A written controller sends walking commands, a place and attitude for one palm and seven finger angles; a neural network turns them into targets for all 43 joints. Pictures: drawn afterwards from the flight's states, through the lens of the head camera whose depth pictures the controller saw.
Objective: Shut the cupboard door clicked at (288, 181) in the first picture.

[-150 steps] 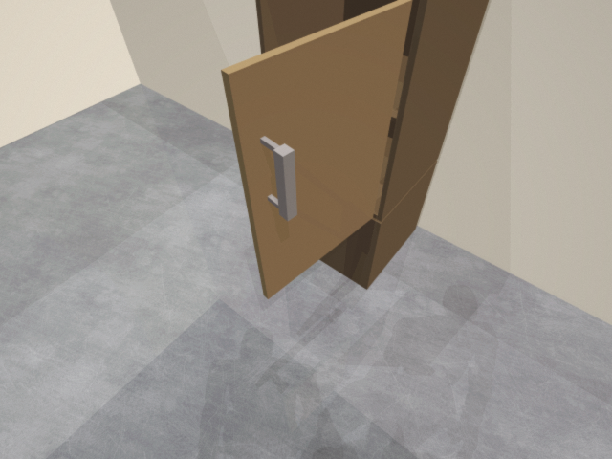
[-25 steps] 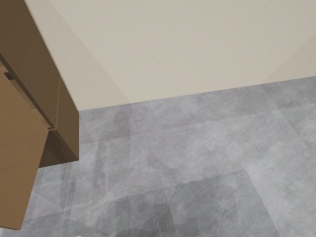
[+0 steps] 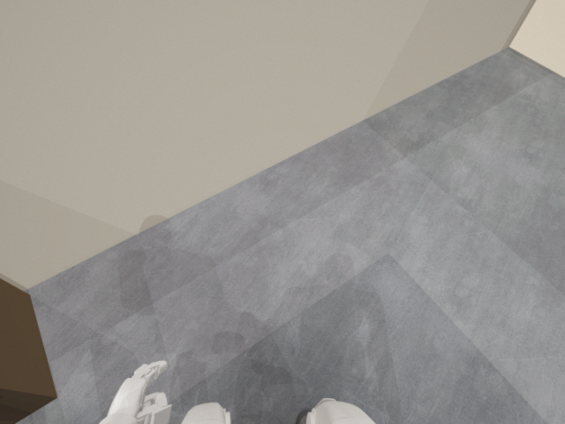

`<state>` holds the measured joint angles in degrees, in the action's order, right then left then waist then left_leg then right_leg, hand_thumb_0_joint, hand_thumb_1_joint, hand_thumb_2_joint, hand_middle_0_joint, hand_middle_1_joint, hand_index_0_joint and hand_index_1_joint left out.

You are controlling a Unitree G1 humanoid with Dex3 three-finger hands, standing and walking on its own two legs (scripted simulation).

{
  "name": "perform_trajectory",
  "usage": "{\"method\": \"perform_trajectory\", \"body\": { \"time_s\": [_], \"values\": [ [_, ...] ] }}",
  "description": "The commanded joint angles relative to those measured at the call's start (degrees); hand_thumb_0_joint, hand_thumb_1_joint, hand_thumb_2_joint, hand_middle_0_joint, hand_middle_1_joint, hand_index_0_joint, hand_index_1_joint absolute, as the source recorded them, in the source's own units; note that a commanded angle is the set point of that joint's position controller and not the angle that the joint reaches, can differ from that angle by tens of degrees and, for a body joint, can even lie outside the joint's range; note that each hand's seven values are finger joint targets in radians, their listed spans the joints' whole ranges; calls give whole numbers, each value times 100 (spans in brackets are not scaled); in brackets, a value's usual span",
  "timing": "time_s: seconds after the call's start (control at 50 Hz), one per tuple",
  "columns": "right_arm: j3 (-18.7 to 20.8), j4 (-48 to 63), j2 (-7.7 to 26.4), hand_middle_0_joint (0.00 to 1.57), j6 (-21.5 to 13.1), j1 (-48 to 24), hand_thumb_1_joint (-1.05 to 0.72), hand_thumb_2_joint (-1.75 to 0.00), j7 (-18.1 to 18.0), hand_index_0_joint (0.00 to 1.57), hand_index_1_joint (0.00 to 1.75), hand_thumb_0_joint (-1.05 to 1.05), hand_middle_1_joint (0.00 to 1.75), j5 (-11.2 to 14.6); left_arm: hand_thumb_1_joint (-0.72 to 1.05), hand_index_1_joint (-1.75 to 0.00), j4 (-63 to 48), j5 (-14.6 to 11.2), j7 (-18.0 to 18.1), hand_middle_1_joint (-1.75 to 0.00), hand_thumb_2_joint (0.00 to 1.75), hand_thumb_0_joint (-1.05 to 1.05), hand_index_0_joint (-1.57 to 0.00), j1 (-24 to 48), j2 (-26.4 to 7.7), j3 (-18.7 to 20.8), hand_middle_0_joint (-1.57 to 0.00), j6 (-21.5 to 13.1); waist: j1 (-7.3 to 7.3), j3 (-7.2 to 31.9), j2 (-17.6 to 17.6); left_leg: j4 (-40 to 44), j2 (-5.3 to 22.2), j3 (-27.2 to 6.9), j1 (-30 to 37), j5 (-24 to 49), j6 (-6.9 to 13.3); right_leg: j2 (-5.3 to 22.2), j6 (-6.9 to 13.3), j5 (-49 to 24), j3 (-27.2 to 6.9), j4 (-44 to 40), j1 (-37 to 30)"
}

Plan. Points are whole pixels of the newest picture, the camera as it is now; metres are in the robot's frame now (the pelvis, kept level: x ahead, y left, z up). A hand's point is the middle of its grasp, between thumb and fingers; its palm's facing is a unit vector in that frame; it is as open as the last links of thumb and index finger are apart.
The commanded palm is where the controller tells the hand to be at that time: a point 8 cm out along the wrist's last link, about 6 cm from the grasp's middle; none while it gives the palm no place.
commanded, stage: walk to a spot facing it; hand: left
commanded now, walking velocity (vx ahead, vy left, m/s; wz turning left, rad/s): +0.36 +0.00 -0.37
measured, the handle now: out of the picture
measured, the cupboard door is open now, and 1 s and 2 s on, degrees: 82 82 82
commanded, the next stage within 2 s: turn to face it in 0.66 s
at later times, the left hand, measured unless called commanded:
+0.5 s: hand (166, 336) +0.27 +0.21 -0.17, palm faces -0.14 -0.97 -0.19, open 7.3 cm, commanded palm none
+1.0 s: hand (273, 174) +0.62 +0.02 -0.15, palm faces -0.41 -0.89 -0.18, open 7.3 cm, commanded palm none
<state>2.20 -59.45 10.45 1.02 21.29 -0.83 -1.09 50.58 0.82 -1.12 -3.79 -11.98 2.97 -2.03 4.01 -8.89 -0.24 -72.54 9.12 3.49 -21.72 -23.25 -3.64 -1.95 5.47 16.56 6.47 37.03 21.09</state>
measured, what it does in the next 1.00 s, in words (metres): walks ahead, turning right: left foot, then right foot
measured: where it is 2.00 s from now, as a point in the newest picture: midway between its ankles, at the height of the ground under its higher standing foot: (333, 294)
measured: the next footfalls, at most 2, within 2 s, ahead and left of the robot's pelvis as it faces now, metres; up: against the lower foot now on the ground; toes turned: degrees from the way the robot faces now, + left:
left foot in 0.38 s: +0.34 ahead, +0.13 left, +0.00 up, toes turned -5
right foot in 0.76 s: +0.44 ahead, -0.20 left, +0.00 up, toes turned -30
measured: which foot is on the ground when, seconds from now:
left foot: up 0.00-0.36, down 0.38-0.76, up 0.78-1.00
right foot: down 0.00-0.38, up 0.40-0.74, down 0.76-1.00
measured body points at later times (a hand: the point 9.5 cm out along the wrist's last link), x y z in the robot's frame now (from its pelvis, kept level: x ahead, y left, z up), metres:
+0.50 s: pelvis +0.25 +0.02 +0.01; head +0.29 +0.02 +0.45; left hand +0.28 +0.26 -0.15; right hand +0.35 -0.23 -0.12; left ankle +0.30 +0.13 -0.72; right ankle +0.12 -0.06 -0.62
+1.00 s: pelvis +0.45 -0.10 +0.02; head +0.49 -0.11 +0.46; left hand +0.64 +0.07 -0.13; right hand +0.35 -0.32 -0.13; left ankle +0.52 +0.02 -0.68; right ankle +0.41 -0.18 -0.72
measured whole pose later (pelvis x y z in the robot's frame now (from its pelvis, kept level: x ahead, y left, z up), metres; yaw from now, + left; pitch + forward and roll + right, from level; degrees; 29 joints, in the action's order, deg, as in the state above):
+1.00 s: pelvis +0.45 -0.10 +0.02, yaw -20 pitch +1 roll +0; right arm 1.5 -59.0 10.8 0.1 16.8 -0.6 -1.0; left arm 55.8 1.2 0.2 -6.6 -9.9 0.9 -2.3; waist 4.4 -3.8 0.5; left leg -48.5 5.9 5.0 -26.1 -19.2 -3.5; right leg 2.2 2.0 16.0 9.9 27.7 12.3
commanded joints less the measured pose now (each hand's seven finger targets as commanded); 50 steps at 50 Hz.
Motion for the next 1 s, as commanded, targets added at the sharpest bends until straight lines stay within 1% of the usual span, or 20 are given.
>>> {"method": "perform_trajectory", "body": {
  "time_s": [0.0,0.16,0.24,0.28,0.32,0.34,0.36,0.38,0.44,0.52,0.64,0.68,0.7,0.72,0.74,0.76,0.78,0.82,0.88,0.98],
  "values": [
    [146,576,447,20,-155,47,-90,-90,39,20,30,0,30,-57,90,-30,-43,49,108,-30,90,0,-20,-582,-794,228,-20,-110,-130,883,423,636,73,-217,-783,629,-27,1444,530,-431,-1691,-2475,-477],
    [152,1133,492,20,-293,-1528,-90,-90,124,20,30,0,30,-24,90,-30,390,6,63,-30,90,0,-20,-1520,-665,239,-20,-281,-512,812,505,2199,-220,-212,-1779,1190,-70,1334,622,-2485,-1873,-2152,-2070],
    [112,1314,429,20,-358,-2167,-90,-90,172,20,30,0,30,9,90,-30,530,18,118,-30,90,0,-20,-1807,-750,203,-20,-249,-671,668,728,3107,-488,-30,-1265,1072,57,1368,521,-3443,-1918,-1877,-2238],
    [138,1270,510,20,-396,-2022,-90,-90,156,20,30,0,30,7,90,-30,559,34,141,-30,90,0,-20,-1753,-822,216,-20,-235,-519,716,710,3680,-683,94,-527,949,151,1340,438,-3923,-1915,-1500,-2124],
    [209,857,778,20,-457,-733,-90,-90,45,20,30,0,30,-44,90,-30,468,-26,147,-30,90,0,-20,-1464,-852,253,-20,-246,129,1193,437,4510,-803,188,1674,1623,336,985,130,-3986,-1625,-297,-1143],
    [336,639,1342,20,-510,106,-90,-90,-11,20,30,0,30,-146,90,-30,390,-77,107,-30,90,0,-20,-1600,-631,236,-20,-249,406,1834,-464,4590,399,-1232,3257,1669,787,422,-155,-2349,-1269,1120,123],
    [422,544,1810,20,-503,725,-90,-90,-32,20,30,0,30,-185,90,-30,274,-112,40,-30,90,0,-20,-1731,-385,172,-20,-285,445,2344,-1621,5125,2069,-3078,4028,2024,1574,-196,-319,1439,-636,3260,1295],
    [366,675,1716,20,-410,524,-90,-90,-24,20,30,0,30,-98,90,-30,156,-24,57,-30,90,0,-20,-1376,-570,167,-20,-277,393,1846,-718,5326,2258,-3264,3121,1497,1781,150,-262,1603,-922,3999,1538],
    [154,816,842,20,-552,-412,-90,-90,-60,20,30,0,30,-97,90,-30,183,87,-86,-30,90,0,-20,-980,-311,224,-20,-114,-147,715,-843,5886,1473,-1729,1481,1160,1159,736,-437,360,-935,4160,1804],
    [148,676,858,20,-590,-398,-90,-90,-60,20,30,0,30,-68,90,-30,93,103,-208,-30,90,0,-20,-935,5,165,-20,121,-392,888,-845,5888,1020,20,1259,2047,937,890,-586,48,-546,2429,1245],
    [268,585,1050,20,-442,-200,-90,-90,12,20,30,0,30,-107,90,-30,-137,117,-256,-30,90,0,-20,-243,-80,188,-20,157,-294,462,-649,5739,1028,634,984,1446,812,607,-526,-477,87,524,426],
    [273,583,1143,20,-404,-216,-90,-90,24,20,30,0,30,-100,90,-30,-138,111,-241,-30,90,0,-20,-460,-253,210,-20,110,-489,684,-605,5013,994,824,1141,2292,669,408,-382,-334,243,104,-233],
    [249,605,1189,20,-396,-314,-90,-90,25,20,30,0,30,-71,90,-30,52,114,-219,-30,90,0,-20,-1019,-417,250,-20,74,-804,932,-439,4057,771,1047,889,3032,537,201,-265,-385,385,-193,-1174],
    [203,695,1110,20,-406,-439,-90,-90,78,20,30,0,30,-8,90,-30,316,116,-161,-30,90,0,-20,-2001,-865,359,-20,0,-1287,1432,194,2510,458,1281,29,2942,303,604,18,-255,-248,-535,-2693],
    [96,920,657,20,-412,-423,-90,-90,93,20,30,0,30,103,90,-30,493,87,-36,-30,90,0,-20,-2723,-1688,556,-20,-71,-1479,2121,2117,320,-564,1182,-1732,-992,-49,2564,746,-1291,-3319,-1359,-3993],
    [126,968,915,20,-380,-615,-90,-90,42,20,30,0,30,111,90,-30,476,-43,67,-30,90,0,-20,-2616,-1858,492,-20,-59,-1382,2201,1583,-488,-440,56,-1968,-1306,38,2983,1063,-1710,-3738,-1853,-3599],
    [163,891,832,20,-364,-688,-90,-90,22,20,30,0,30,110,90,-30,333,-29,128,-30,90,0,-20,-1993,-1521,413,-20,-22,-1099,1841,1087,-704,-256,-189,-1836,-758,71,2815,983,-1509,-3301,-1880,-2865],
    [91,501,664,20,-262,-423,-90,-90,0,20,30,0,30,18,90,-30,187,-11,191,-30,90,0,-20,-1076,-888,161,-20,-49,-549,1137,856,17,80,-383,-1223,-132,78,2367,642,-1909,-1855,-1973,-1316],
    [-34,102,243,20,-109,319,-90,-90,30,20,30,0,30,32,90,-30,214,47,190,-30,90,0,-20,-545,-645,24,-20,-141,-49,1211,789,1563,-117,-117,-202,136,49,1890,339,-3095,-415,-1852,-825],
    [-93,119,142,20,-143,-65,-90,-90,98,20,30,0,30,35,90,-30,521,-17,212,-30,90,0,-20,-757,-642,31,-20,-92,-312,1097,753,3406,-449,307,-39,863,45,1781,108,-3427,62,-1376,-1602]
  ]
}}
